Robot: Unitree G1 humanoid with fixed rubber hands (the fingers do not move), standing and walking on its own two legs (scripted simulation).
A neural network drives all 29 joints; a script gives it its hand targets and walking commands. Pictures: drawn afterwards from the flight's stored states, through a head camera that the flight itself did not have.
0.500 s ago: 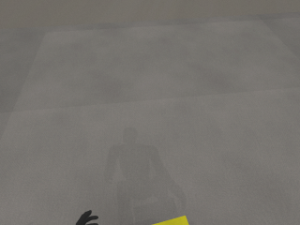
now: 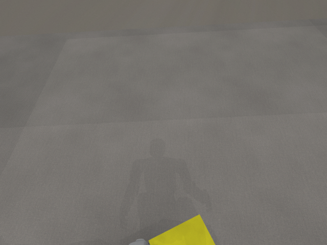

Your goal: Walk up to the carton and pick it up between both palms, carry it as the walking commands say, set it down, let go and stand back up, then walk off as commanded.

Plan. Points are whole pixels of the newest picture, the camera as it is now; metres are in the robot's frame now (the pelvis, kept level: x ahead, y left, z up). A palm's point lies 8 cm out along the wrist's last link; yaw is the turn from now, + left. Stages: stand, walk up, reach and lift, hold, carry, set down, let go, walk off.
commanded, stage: stand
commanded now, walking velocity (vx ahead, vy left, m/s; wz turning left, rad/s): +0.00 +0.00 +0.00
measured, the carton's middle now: out of the picture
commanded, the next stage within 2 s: none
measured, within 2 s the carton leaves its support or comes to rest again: rests again in 0.24 s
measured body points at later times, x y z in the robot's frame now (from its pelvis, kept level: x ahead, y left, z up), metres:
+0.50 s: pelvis +0.06 -0.04 +0.02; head +0.11 -0.06 +0.47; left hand +0.10 +0.21 -0.12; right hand +0.10 -0.29 -0.14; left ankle +0.06 +0.13 -0.70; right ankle +0.02 -0.11 -0.72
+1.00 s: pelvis +0.04 -0.02 +0.02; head +0.06 -0.02 +0.47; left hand +0.08 +0.23 -0.14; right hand +0.07 -0.27 -0.14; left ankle +0.04 +0.13 -0.72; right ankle +0.02 -0.11 -0.72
